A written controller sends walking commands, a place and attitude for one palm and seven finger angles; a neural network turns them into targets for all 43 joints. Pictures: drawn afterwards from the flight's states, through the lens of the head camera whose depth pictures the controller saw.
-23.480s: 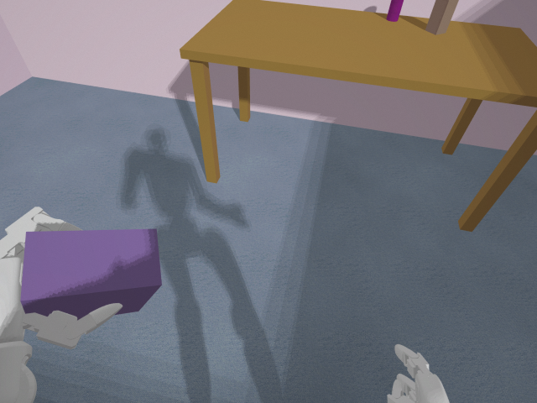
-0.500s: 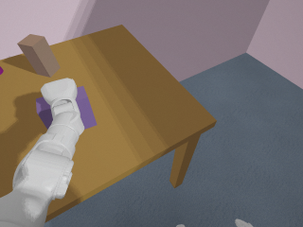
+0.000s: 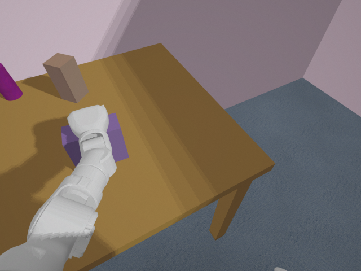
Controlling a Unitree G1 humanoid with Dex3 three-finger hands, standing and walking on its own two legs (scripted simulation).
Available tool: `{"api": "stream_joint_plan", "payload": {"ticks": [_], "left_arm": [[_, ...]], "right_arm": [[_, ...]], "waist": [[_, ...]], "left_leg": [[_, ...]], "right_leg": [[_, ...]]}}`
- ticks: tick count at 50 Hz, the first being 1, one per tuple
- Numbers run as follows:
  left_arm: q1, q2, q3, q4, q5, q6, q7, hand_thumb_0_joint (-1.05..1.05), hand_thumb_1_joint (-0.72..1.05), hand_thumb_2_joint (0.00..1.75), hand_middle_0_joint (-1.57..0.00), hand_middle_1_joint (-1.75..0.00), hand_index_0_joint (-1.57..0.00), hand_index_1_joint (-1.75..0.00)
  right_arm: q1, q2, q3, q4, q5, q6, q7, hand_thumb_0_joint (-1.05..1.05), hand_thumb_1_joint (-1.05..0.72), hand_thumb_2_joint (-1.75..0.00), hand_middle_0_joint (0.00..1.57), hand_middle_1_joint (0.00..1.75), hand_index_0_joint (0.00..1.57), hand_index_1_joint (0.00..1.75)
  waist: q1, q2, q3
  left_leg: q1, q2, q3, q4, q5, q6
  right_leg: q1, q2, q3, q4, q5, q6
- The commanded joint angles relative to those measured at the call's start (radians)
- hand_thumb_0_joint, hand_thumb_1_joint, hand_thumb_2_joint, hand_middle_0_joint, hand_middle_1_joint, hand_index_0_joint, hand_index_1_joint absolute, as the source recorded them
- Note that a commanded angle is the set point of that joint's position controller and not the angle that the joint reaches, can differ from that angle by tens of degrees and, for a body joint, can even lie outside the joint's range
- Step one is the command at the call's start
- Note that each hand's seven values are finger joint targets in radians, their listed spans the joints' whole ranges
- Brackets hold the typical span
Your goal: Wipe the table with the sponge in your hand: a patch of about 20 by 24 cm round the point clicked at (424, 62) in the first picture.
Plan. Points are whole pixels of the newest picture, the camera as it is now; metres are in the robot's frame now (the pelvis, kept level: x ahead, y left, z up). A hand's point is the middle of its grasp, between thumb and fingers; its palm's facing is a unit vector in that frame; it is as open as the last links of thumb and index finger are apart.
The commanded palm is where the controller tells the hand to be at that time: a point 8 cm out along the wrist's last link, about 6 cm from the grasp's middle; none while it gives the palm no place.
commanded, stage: wipe back along the third lane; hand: left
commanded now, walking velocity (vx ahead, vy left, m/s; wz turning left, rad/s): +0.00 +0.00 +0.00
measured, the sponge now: (99, 148) +0.42 +0.24 +0.00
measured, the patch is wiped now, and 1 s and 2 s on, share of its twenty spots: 1.00 1.00 1.00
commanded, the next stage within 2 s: none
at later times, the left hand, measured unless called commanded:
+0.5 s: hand (99, 148) +0.38 +0.21 +0.05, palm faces +0.01 -0.03 -1.00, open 10.1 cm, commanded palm +0.33 +0.18 +0.08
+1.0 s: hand (109, 168) +0.33 +0.18 +0.05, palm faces +0.03 -0.04 -1.00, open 10.1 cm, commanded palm +0.28 +0.15 +0.08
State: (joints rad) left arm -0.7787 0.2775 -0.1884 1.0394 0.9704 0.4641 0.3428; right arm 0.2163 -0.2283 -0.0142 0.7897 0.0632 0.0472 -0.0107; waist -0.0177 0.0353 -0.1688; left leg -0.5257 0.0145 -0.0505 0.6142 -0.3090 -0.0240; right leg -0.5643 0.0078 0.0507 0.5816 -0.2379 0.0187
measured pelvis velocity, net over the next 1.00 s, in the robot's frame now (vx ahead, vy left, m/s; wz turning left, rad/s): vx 0.02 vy -0.01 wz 0.02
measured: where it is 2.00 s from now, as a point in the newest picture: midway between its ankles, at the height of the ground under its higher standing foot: outside the picture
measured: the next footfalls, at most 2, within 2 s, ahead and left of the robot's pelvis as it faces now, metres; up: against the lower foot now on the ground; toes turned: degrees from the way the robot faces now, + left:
none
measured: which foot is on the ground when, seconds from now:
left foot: down 0.00-1.00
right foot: down 0.00-1.00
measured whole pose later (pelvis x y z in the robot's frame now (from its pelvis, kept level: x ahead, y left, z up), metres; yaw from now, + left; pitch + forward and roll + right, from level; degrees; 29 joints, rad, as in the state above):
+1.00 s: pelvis +0.02 -0.01 +0.00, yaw +1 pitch +3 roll +0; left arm -0.26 0.17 -0.46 0.35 1.01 0.70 0.23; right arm 0.01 -0.23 0.01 0.69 0.09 0.18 0.08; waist 0.08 0.07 -0.15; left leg -0.29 0.01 -0.06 0.58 -0.35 -0.03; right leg -0.34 0.00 0.03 0.59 -0.31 0.01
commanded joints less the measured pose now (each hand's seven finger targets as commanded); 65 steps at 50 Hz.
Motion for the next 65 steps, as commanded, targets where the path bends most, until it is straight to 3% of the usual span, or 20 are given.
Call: {"api": "stream_joint_plan", "payload": {"ticks": [1,5,8,9,11,17,20,22,28,39,41,42,46,49,51,52,55,56,57,65], "left_arm": [[-0.120,-0.010,-0.020,-0.094,-0.027,0.034,-0.043,0.00,0.10,1.30,-1.20,-1.60,-1.20,-1.60],[-0.064,-0.063,-0.072,-0.168,-0.029,0.084,-0.061,0.00,0.10,1.30,-1.20,-1.60,-1.20,-1.60],[0.022,-0.075,-0.079,-0.260,-0.030,0.114,-0.079,0.00,0.10,1.30,-1.20,-1.60,-1.20,-1.60],[0.053,-0.116,-0.117,-0.294,-0.035,0.126,-0.089,0.00,0.10,1.30,-1.20,-1.60,-1.20,-1.60],[0.084,-0.108,-0.117,-0.362,-0.033,0.147,-0.107,0.00,0.10,1.30,-1.20,-1.60,-1.20,-1.60],[0.184,-0.166,-0.205,-0.531,-0.030,0.194,-0.154,0.00,0.10,1.30,-1.20,-1.60,-1.20,-1.60],[0.224,-0.143,-0.198,-0.574,-0.021,0.211,-0.168,0.00,0.10,1.30,-1.20,-1.60,-1.20,-1.60],[0.237,-0.162,-0.223,-0.621,-0.026,0.212,-0.175,0.00,0.10,1.30,-1.20,-1.60,-1.20,-1.60],[0.364,-0.176,-0.239,-0.696,-0.032,0.220,-0.178,0.00,0.10,1.30,-1.20,-1.60,-1.20,-1.60],[0.393,-0.185,-0.248,-0.740,-0.036,0.240,-0.154,0.00,0.10,1.30,-1.20,-1.60,-1.20,-1.60],[0.415,-0.153,-0.218,-0.757,-0.028,0.239,-0.152,0.00,0.10,1.30,-1.20,-1.60,-1.20,-1.60],[0.409,-0.189,-0.258,-0.768,-0.031,0.239,-0.155,0.00,0.10,1.30,-1.20,-1.60,-1.20,-1.60],[0.406,-0.155,-0.224,-0.761,-0.026,0.235,-0.154,0.00,0.10,1.30,-1.20,-1.60,-1.20,-1.60],[0.419,-0.183,-0.261,-0.767,-0.024,0.229,-0.156,0.00,0.10,1.30,-1.20,-1.60,-1.20,-1.60],[0.432,-0.122,-0.200,-0.766,-0.026,0.227,-0.152,0.00,0.10,1.30,-1.20,-1.60,-1.20,-1.60],[0.427,-0.169,-0.246,-0.778,-0.028,0.223,-0.152,0.00,0.10,1.30,-1.20,-1.60,-1.20,-1.60],[0.471,-0.166,-0.245,-0.780,-0.031,0.222,-0.152,0.00,0.10,1.30,-1.20,-1.60,-1.20,-1.60],[0.489,-0.137,-0.211,-0.797,-0.032,0.221,-0.151,0.00,0.10,1.30,-1.20,-1.60,-1.20,-1.60],[0.498,-0.171,-0.252,-0.805,-0.034,0.221,-0.153,0.00,0.10,1.30,-1.20,-1.60,-1.20,-1.60],[0.603,-0.165,-0.256,-0.859,-0.041,0.223,-0.161,0.00,0.10,1.30,-1.20,-1.60,-1.20,-1.60]], "right_arm": [[-0.140,-0.128,-0.030,-0.149,0.005,-0.027,-0.005,0.00,-0.90,-0.90,0.20,0.30,0.20,0.30],[-0.179,-0.124,-0.026,-0.163,0.005,-0.003,0.002,0.00,-0.90,-0.90,0.20,0.30,0.20,0.30],[-0.215,-0.124,-0.027,-0.185,0.004,0.015,0.011,0.00,-0.90,-0.90,0.20,0.30,0.20,0.30],[-0.231,-0.122,-0.024,-0.198,0.004,0.021,0.016,0.00,-0.90,-0.90,0.20,0.30,0.20,0.30],[-0.265,-0.127,-0.023,-0.212,0.008,0.035,0.020,0.00,-0.90,-0.90,0.20,0.30,0.20,0.30],[-0.321,-0.125,-0.019,-0.245,0.011,0.068,0.044,0.00,-0.90,-0.90,0.20,0.30,0.20,0.30],[-0.344,-0.123,-0.011,-0.252,0.014,0.079,0.048,0.00,-0.90,-0.90,0.20,0.30,0.20,0.30],[-0.355,-0.120,-0.010,-0.262,0.017,0.081,0.054,0.00,-0.90,-0.90,0.20,0.30,0.20,0.30],[-0.384,-0.118,-0.010,-0.279,0.022,0.085,0.075,0.00,-0.90,-0.90,0.20,0.30,0.20,0.30],[-0.421,-0.113,-0.008,-0.273,0.026,0.086,0.087,0.00,-0.90,-0.90,0.20,0.30,0.20,0.30],[-0.427,-0.117,-0.012,-0.276,0.025,0.087,0.090,0.00,-0.90,-0.90,0.20,0.30,0.20,0.30],[-0.434,-0.111,-0.007,-0.284,0.026,0.087,0.091,0.00,-0.90,-0.90,0.20,0.30,0.20,0.30],[-0.434,-0.112,-0.009,-0.279,0.027,0.082,0.085,0.00,-0.90,-0.90,0.20,0.30,0.20,0.30],[-0.438,-0.108,-0.007,-0.282,0.029,0.076,0.086,0.00,-0.90,-0.90,0.20,0.30,0.20,0.30],[-0.442,-0.114,-0.009,-0.281,0.030,0.075,0.083,0.00,-0.90,-0.90,0.20,0.30,0.20,0.30],[-0.443,-0.108,-0.007,-0.286,0.031,0.070,0.083,0.00,-0.90,-0.90,0.20,0.30,0.20,0.30],[-0.443,-0.108,-0.008,-0.287,0.032,0.067,0.087,0.00,-0.90,-0.90,0.20,0.30,0.20,0.30],[-0.449,-0.110,-0.012,-0.289,0.032,0.066,0.089,0.00,-0.90,-0.90,0.20,0.30,0.20,0.30],[-0.456,-0.106,-0.009,-0.296,0.033,0.065,0.090,0.00,-0.90,-0.90,0.20,0.30,0.20,0.30],[-0.468,-0.107,-0.011,-0.299,0.036,0.059,0.101,0.00,-0.90,-0.90,0.20,0.30,0.20,0.30]], "waist": [[0.019,-0.105,-0.209],[0.024,-0.099,-0.192],[0.046,-0.088,-0.231],[0.046,-0.096,-0.226],[0.054,-0.098,-0.233],[0.058,-0.107,-0.212],[0.063,-0.116,-0.172],[0.068,-0.066,-0.158],[0.083,-0.104,-0.154],[0.092,-0.139,-0.115],[0.100,-0.136,-0.126],[0.095,-0.134,-0.113],[0.097,-0.153,-0.093],[0.092,-0.128,-0.068],[0.104,-0.140,-0.062],[0.097,-0.136,-0.074],[0.101,-0.147,-0.061],[0.109,-0.144,-0.073],[0.104,-0.135,-0.056],[0.113,-0.162,-0.044]], "left_leg": [[0.133,-0.015,0.065,-0.100,0.217,0.041],[0.178,-0.015,0.070,-0.098,0.269,0.037],[0.218,-0.018,0.068,-0.083,0.362,0.034],[0.220,-0.020,0.069,-0.082,0.378,0.034],[0.238,-0.015,0.062,-0.079,0.436,0.033],[0.276,-0.016,0.057,-0.052,0.530,0.041],[0.262,-0.019,0.061,-0.060,0.486,0.038],[0.268,-0.019,0.057,-0.062,0.492,0.039],[0.257,-0.015,0.051,-0.068,0.458,0.041],[0.243,-0.023,0.058,-0.096,0.309,0.042],[0.242,-0.023,0.057,-0.097,0.303,0.041],[0.245,-0.026,0.059,-0.097,0.296,0.044],[0.232,-0.030,0.062,-0.105,0.241,0.045],[0.236,-0.034,0.071,-0.105,0.214,0.046],[0.226,-0.032,0.065,-0.115,0.191,0.044],[0.233,-0.038,0.069,-0.108,0.198,0.046],[0.231,-0.039,0.074,-0.106,0.194,0.047],[0.230,-0.039,0.070,-0.109,0.197,0.046],[0.234,-0.042,0.076,-0.108,0.189,0.048],[0.239,-0.043,0.079,-0.103,0.203,0.049]], "right_leg": [[0.210,0.022,-0.113,-0.072,0.182,-0.057],[0.235,0.021,-0.120,-0.070,0.252,-0.062],[0.285,0.018,-0.124,-0.050,0.357,-0.070],[0.299,0.018,-0.127,-0.048,0.384,-0.070],[0.317,0.016,-0.129,-0.039,0.430,-0.075],[0.348,0.011,-0.136,-0.019,0.516,-0.079],[0.352,0.009,-0.134,-0.020,0.503,-0.080],[0.349,0.010,-0.135,-0.017,0.482,-0.085],[0.366,0.013,-0.133,-0.012,0.455,-0.086],[0.349,0.021,-0.130,-0.032,0.316,-0.085],[0.359,0.022,-0.121,-0.033,0.307,-0.087],[0.355,0.020,-0.125,-0.034,0.298,-0.085],[0.344,0.025,-0.112,-0.053,0.236,-0.082],[0.329,0.024,-0.109,-0.061,0.199,-0.080],[0.329,0.025,-0.101,-0.072,0.161,-0.080],[0.335,0.023,-0.103,-0.064,0.179,-0.078],[0.339,0.023,-0.095,-0.075,0.184,-0.076],[0.349,0.024,-0.089,-0.075,0.184,-0.078],[0.344,0.021,-0.093,-0.078,0.169,-0.074],[0.363,0.022,-0.081,-0.084,0.205,-0.071]]}}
